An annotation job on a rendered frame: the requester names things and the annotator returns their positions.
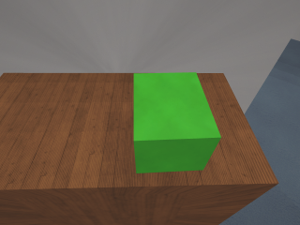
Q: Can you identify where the carton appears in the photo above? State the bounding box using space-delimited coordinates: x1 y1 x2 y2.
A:
133 72 221 173

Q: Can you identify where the pedestal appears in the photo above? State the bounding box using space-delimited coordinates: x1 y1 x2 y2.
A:
0 73 278 225

